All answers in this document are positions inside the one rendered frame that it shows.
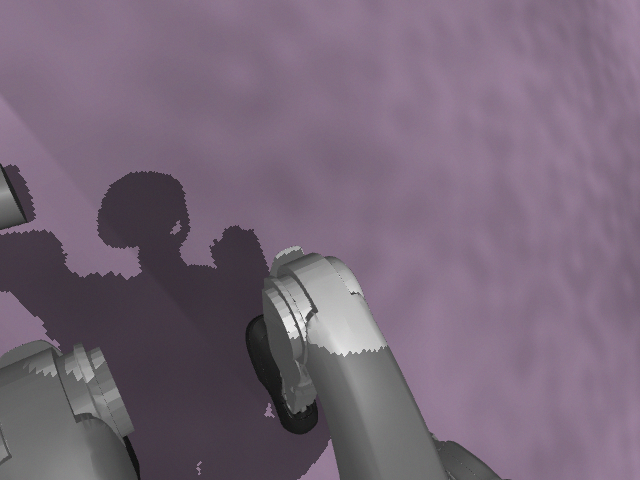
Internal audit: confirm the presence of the right robot hand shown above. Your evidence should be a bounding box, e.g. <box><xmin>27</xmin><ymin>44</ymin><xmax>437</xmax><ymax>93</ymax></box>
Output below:
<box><xmin>430</xmin><ymin>432</ymin><xmax>502</xmax><ymax>480</ymax></box>

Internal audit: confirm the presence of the bottle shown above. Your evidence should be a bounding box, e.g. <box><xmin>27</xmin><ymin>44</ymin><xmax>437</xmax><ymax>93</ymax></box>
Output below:
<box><xmin>0</xmin><ymin>163</ymin><xmax>27</xmax><ymax>230</ymax></box>

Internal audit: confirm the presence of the right robot foot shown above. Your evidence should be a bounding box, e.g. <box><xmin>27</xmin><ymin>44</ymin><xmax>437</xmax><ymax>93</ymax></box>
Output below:
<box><xmin>245</xmin><ymin>314</ymin><xmax>318</xmax><ymax>434</ymax></box>

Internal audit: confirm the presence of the left robot foot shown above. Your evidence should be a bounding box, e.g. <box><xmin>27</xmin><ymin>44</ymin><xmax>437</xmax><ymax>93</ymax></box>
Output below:
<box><xmin>123</xmin><ymin>435</ymin><xmax>141</xmax><ymax>480</ymax></box>

